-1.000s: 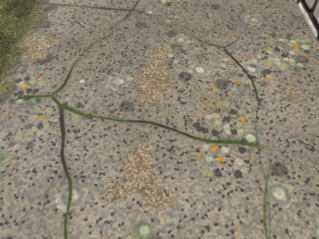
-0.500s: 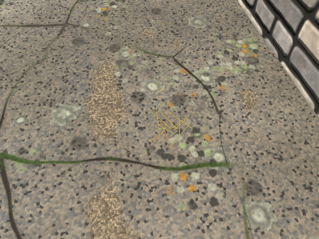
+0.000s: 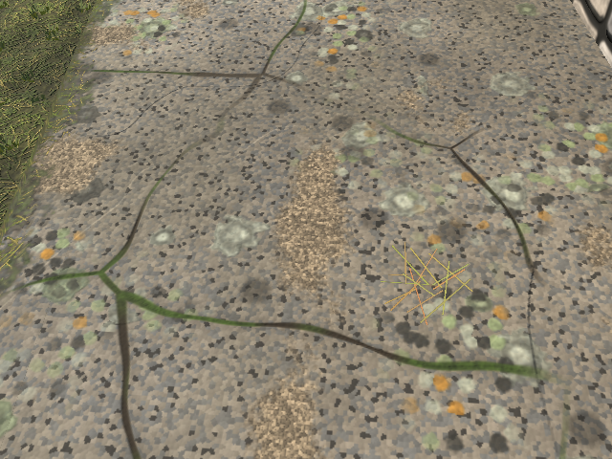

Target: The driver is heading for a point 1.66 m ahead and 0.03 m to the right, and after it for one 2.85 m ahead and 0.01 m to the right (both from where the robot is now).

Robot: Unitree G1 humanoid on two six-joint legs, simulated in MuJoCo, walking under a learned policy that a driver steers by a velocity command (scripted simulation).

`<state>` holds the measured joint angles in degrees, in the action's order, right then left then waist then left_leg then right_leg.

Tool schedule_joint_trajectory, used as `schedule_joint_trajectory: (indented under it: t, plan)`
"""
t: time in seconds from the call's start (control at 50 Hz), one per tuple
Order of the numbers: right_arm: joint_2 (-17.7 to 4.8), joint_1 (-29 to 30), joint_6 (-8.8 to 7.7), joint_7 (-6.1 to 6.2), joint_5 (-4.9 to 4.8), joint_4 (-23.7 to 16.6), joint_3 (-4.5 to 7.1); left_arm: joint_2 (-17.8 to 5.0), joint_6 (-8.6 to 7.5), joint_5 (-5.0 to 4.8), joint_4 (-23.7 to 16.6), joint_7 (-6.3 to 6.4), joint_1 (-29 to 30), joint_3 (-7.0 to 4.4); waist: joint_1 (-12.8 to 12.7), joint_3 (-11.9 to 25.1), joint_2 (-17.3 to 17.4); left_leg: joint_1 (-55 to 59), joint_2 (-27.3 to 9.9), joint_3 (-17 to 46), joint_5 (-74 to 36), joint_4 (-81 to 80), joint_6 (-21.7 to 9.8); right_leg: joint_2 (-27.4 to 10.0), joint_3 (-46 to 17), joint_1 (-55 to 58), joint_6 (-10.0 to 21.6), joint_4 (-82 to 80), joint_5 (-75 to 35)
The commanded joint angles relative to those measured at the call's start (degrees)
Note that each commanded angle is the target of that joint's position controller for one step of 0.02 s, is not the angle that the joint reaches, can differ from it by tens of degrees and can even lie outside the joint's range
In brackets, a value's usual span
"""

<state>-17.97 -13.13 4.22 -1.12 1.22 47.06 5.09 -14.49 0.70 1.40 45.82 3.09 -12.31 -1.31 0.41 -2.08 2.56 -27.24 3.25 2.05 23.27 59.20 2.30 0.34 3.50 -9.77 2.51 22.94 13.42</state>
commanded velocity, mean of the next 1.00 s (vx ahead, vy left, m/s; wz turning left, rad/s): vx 0.28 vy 0.00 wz -0.05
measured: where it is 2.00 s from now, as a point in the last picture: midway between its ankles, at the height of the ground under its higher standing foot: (375, 322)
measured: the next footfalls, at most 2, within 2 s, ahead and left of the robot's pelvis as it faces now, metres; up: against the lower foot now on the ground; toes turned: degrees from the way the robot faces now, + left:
left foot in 0.20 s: +0.00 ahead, +0.12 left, +0.00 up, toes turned +9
right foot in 0.82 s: +0.33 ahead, -0.07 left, +0.00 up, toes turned -5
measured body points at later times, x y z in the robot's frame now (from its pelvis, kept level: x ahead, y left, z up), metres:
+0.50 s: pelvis +0.03 +0.05 +0.00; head +0.03 +0.07 +0.45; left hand +0.05 +0.33 -0.13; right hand +0.14 -0.20 -0.11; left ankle -0.03 +0.11 -0.74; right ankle +0.09 -0.09 -0.68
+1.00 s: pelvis +0.27 -0.02 -0.01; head +0.30 -0.04 +0.44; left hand +0.39 +0.24 -0.12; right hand +0.32 -0.29 -0.14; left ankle +0.25 +0.14 -0.66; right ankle +0.29 -0.07 -0.74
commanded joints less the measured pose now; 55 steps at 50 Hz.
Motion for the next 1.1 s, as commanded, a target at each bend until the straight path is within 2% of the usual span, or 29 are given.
schedule_joint_trajectory:
  t: [0.02,0.14,0.18,0.2,0.22,0.24,0.26,0.28,0.3,0.32,0.34,0.42,0.48,0.54,0.62,0.7,0.74,0.76,0.8,0.82,0.84,0.86,0.88,0.9,0.92,0.96,1.0,1.06,1.1]
  plan:
    - [-2.4,2.62,0.04,-0.94,-0.39,-4.73,-0.01,-8.97,-0.52,0.06,-2.27,-0.14,-2.76,-2.42,-2.49,2.47,-10.81,-4.94,-1.58,-1.65,2.4,-5.33,1.03,-15.04,-8.43,10.88,10.02,-2.68,-30.41]
    - [-2.57,3.65,-0.03,-1.2,-1.42,-7.13,-0.45,-11.93,-0.24,0.21,-2.22,-1.81,-1.47,-3.89,-2.65,3.78,-13.63,7.21,-0.98,-6.72,2.79,-20.52,-2.04,-16.63,-4.86,7.12,8.29,2.17,-32.53]
    - [-2.21,1.02,-0.81,-0.8,-0.89,-6.74,-0.49,-12.17,-0.02,-0.51,-2.16,-1.91,-0.06,-4.2,0.13,4.38,-11.48,14.55,-0.24,-7.32,-6.97,-33.02,-3.56,-15.62,-1.89,3.36,4.94,7.85,-26.62]
    - [-4.22,-0.47,-1.6,-0.22,-0.08,-6.46,-0.03,-11.45,-0.01,-0.45,-1.72,-1.98,-1.69,-4.17,1.18,5.39,-6.07,21.29,-2.34,-1.77,-13.9,-40.03,-4.72,-13.9,0.75,-2.31,1.37,14.64,-17.24]
    - [-11.12,-1.8,-2.53,0.34,0.51,-7.16,1.28,-7.07,0.36,0.4,-3.66,-2.29,-3.49,-3.14,-0.17,6.21,9.63,29.83,-18.04,18.79,-30.45,-42.48,-8.24,-7.63,5.52,-16.72,-2.94,29.42,11.67]
    - [-15.7,-7.41,-2.67,0.21,-0.72,-5.91,2.84,-5.94,1.24,0.4,-6.85,-1.46,2.7,-2.32,4.11,6.89,13.77,27.6,-25.63,27.32,-40.21,-40.81,-18.61,-0.4,-0.22,-23.72,-3.56,36.87,24.7]
    - [-11.86,-8.42,-2.57,0.19,-1.01,-5.22,2.03,-8.01,1.58,0.71,-6.38,-1.63,3.53,-2.67,4.0,5.44,5.41,28.56,-23.26,24.21,-28.5,-42.24,-19.92,-2.95,-3.98,-25.97,-3.23,40.87,21.74]
    - [-8.11,-5.18,-2.34,0.37,-0.86,-5.31,0.81,-8.23,1.34,0.17,-5.58,-2.46,3.7,-2.9,2.51,1.77,3.82,25.56,-19.69,21.09,-13.26,-45.0,-18.24,-4.01,-4.83,-26.75,-2.73,39.61,16.3]
    - [-4.96,-1.33,-2.14,0.66,-0.35,-5.77,-0.3,-8.51,0.77,-0.1,-4.35,-3.34,3.0,-3.03,0.88,-0.67,3.6,23.84,-16.07,18.17,-1.82,-48.24,-15.39,-5.0,-4.79,-26.43,-2.55,36.25,10.98]
    - [-3.5,-0.54,-2.59,1.21,-0.49,-5.69,-0.96,-8.67,0.5,0.64,-3.46,-4.15,2.1,-3.15,0.73,-1.79,5.93,23.98,-14.24,16.72,-0.19,-50.56,-14.28,-4.88,-3.74,-26.06,-2.83,35.01,7.12]
    - [-2.86,-1.04,-3.21,1.33,-0.28,-5.02,-1.36,-8.28,0.29,1.07,-1.88,-4.79,0.15,-3.02,0.45,-1.24,5.89,24.72,-13.2,14.82,-2.71,-51.69,-13.7,-4.58,-3.03,-24.79,-3.05,34.73,4.31]
    - [-5.12,-5.17,-6.02,1.14,0.15,-2.29,-0.93,-7.23,-0.19,0.27,-0.37,-5.52,0.52,-2.98,1.13,-1.54,2.05,28.54,-14.8,10.75,-7.9,-53.35,-13.42,-4.14,-3.85,-27.46,-2.6,33.23,0.0]
    - [-4.96,-7.3,-6.99,1.49,0.5,-0.69,-0.98,-7.0,-0.44,-0.06,-0.42,-5.51,2.14,-3.26,2.16,-3.78,2.3,30.12,-16.58,9.06,-5.15,-55.16,-13.48,-2.38,-7.86,-32.22,-2.22,32.22,-1.02]
    - [-4.4,-7.97,-7.75,1.9,0.35,0.54,-1.13,-6.4,-0.76,0.39,-0.24,-5.46,2.32,-3.42,1.82,-5.0,1.13,31.43,-18.14,6.52,-6.34,-55.89,-13.79,-1.88,-9.3,-35.58,-2.43,31.5,-2.69]
    - [-3.37,-8.75,-8.68,2.0,0.36,2.19,-1.42,-4.72,-1.2,0.81,-1.72,-6.05,5.96,-2.83,2.39,-6.59,0.78,31.38,-18.02,0.84,-13.12,-55.23,-13.53,-2.81,-6.69,-36.3,-2.38,27.38,-5.21]
    - [-3.58,-10.88,-9.18,1.98,0.48,4.31,-1.46,-3.32,-1.51,0.75,-5.57,-7.31,11.79,-1.87,3.33,-7.58,2.13,31.41,-18.4,-4.48,-25.11,-52.58,-12.53,-3.58,-1.15,-32.26,0.1,18.99,-4.99]
    - [-4.46,-10.98,-9.07,2.03,0.49,5.02,-1.36,-3.18,-1.53,0.62,-6.65,-7.48,11.88,-1.73,2.64,-6.64,2.42,31.72,-18.5,-7.07,-35.15,-49.02,-11.39,-2.11,1.93,-27.2,2.36,15.06,-2.75]
    - [-5.21,-10.46,-9.03,2.08,0.44,5.15,-1.3,-3.49,-1.55,0.58,-6.55,-7.29,10.12,-1.93,1.47,-4.9,2.84,31.46,-18.21,-8.8,-46.66,-44.9,-10.68,-0.18,3.73,-22.31,3.76,13.88,-1.07]
    - [-6.99,-10.01,-8.43,2.21,0.27,5.45,-1.05,-5.47,-2.01,0.74,-3.9,-6.5,-0.98,-3.18,-3.77,3.18,2.99,29.31,-17.27,-12.28,-64.49,-26.76,-9.13,5.01,5.73,-6.64,6.65,11.46,1.05]
    - [-6.87,-10.07,-8.3,2.27,0.15,4.91,-1.31,-7.97,-2.43,1.34,-0.88,-5.78,-10.46,-4.47,-7.74,9.04,0.61,21.48,-15.48,-13.54,-56.97,-12.7,-7.55,5.11,2.65,7.52,8.63,8.33,1.15]
    - [-1.96,-11.36,-8.67,1.51,-0.86,1.75,-2.64,-14.82,-2.49,1.87,-0.64,-4.72,-16.04,-6.44,-8.59,15.95,-10.49,2.17,-9.91,-14.14,-26.41,9.37,-4.63,-11.48,-23.1,24.04,15.12,2.76,16.38]
    - [-2.43,-8.62,-9.4,0.88,-0.31,-0.82,-2.32,-16.93,-2.26,-0.11,-1.53,-4.71,-14.41,-6.61,-6.88,20.44,-13.53,-9.42,-0.79,-4.27,5.89,21.69,-3.46,-21.61,-51.22,27.36,19.69,-8.08,12.24]
    - [-4.59,-2.66,-9.62,0.64,0.16,-2.13,-1.8,-15.93,-1.96,-1.0,-0.61,-4.54,-11.8,-6.46,-6.85,12.9,-6.92,-14.36,-4.57,1.63,0.65,23.07,-4.26,-19.0,-42.7,22.84,18.13,-7.98,7.96]
    - [-3.69,-2.33,-10.19,0.45,-0.3,-2.53,-2.28,-13.01,-2.0,-1.03,-0.62,-4.09,-8.79,-5.71,-4.47,6.36,-4.16,-13.82,-7.29,0.66,-4.87,19.04,-4.57,-17.38,-33.98,14.51,16.46,-7.78,1.19]
    - [-3.12,-3.12,-10.2,0.54,-0.01,-1.9,-2.35,-10.42,-2.21,-0.93,-0.92,-3.94,-6.08,-4.96,-2.05,2.87,-1.69,-10.6,-9.15,0.45,-6.78,13.6,-4.48,-13.99,-28.24,7.8,14.09,-8.56,-5.51]
    - [-2.48,-6.14,-8.12,0.44,1.59,-1.04,-2.59,-8.24,-2.88,-1.28,-1.49,-3.79,-2.82,-4.09,1.3,2.02,-3.37,-4.54,-10.47,0.38,-7.13,8.72,-3.0,-9.21,-21.02,0.62,12.43,-10.05,-13.0]
    - [-2.11,-6.01,-6.47,0.12,2.03,-1.58,-2.51,-8.57,-3.91,-1.53,-1.13,-3.96,-4.09,-4.1,1.8,2.26,-3.9,-4.61,-10.12,-0.79,-8.0,6.27,-1.55,-7.55,-19.0,-1.03,13.12,-10.75,-17.49]
    - [-2.06,0.68,-5.76,-0.03,1.95,-4.14,-2.37,-9.6,-4.21,-1.64,-0.35,-3.8,-7.28,-4.34,0.11,-0.28,-4.5,-9.96,-10.12,-1.74,-13.83,-0.36,0.4,-6.28,-19.17,-0.97,12.31,-12.9,-15.44]
    - [-2.06,5.07,-5.8,-0.15,1.69,-5.43,-2.33,-9.11,-4.26,-1.66,0.52,-3.65,-10.02,-4.16,-1.59,-1.23,-5.05,-13.44,-9.85,-2.23,-18.16,-6.02,0.8,-6.12,-19.04,2.16,11.02,-13.4,-17.45]
Keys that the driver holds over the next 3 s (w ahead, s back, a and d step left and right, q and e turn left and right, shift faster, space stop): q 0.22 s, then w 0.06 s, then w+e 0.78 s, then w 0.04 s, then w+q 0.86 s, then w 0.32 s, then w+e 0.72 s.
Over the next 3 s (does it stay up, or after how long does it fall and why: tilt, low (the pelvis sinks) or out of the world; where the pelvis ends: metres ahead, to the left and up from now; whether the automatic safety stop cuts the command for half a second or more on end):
stays up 1.34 -0.02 -0.03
